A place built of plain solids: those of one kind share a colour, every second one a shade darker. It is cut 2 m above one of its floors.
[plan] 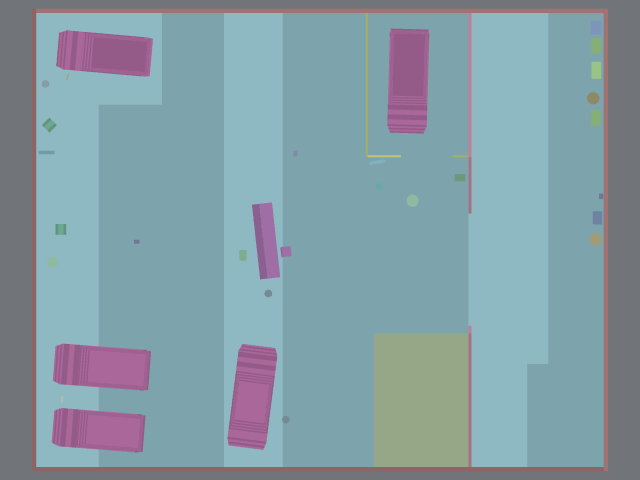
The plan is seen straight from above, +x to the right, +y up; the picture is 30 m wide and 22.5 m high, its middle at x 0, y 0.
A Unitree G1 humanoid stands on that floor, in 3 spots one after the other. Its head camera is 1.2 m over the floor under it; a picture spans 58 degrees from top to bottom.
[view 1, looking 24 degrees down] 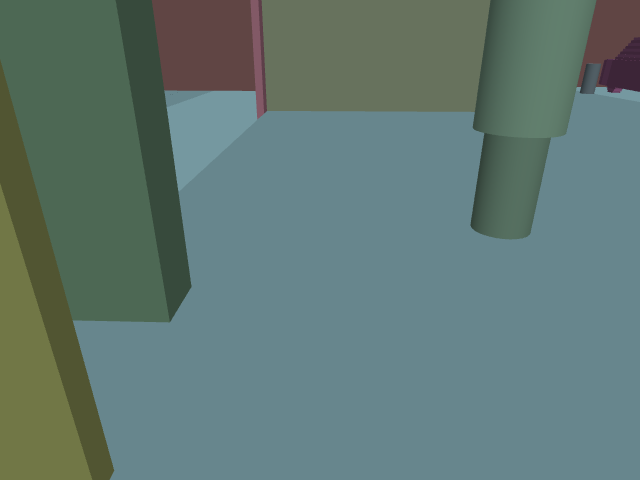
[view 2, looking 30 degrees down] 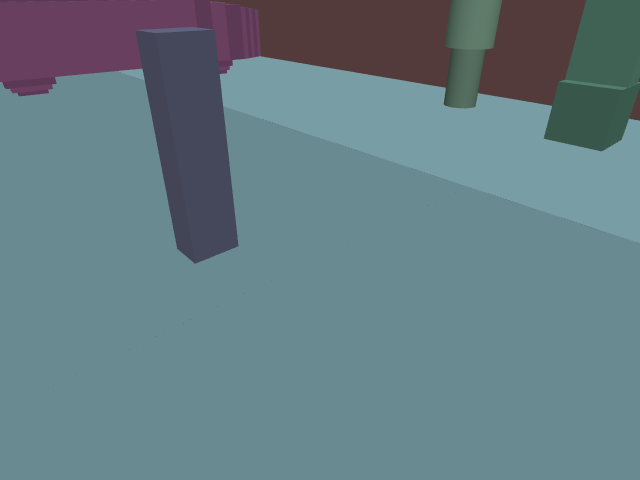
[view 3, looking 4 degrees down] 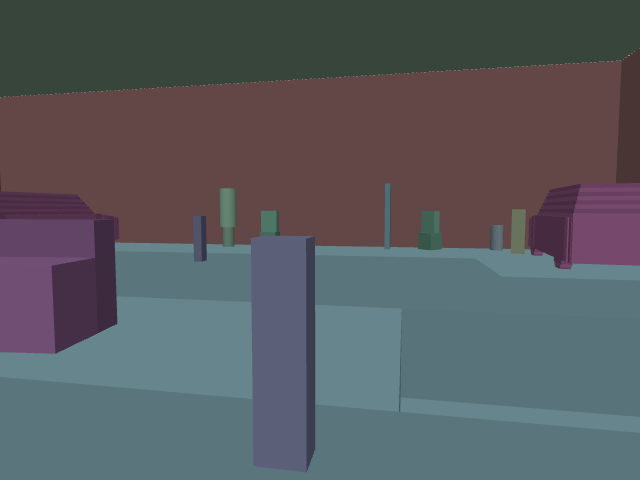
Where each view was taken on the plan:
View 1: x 5.54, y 4.79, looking -88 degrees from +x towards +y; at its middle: floor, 2.95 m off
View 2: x -7.70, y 1.80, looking -132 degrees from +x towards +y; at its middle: floor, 2.40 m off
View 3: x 0.80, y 4.60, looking -169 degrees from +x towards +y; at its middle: wall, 14.41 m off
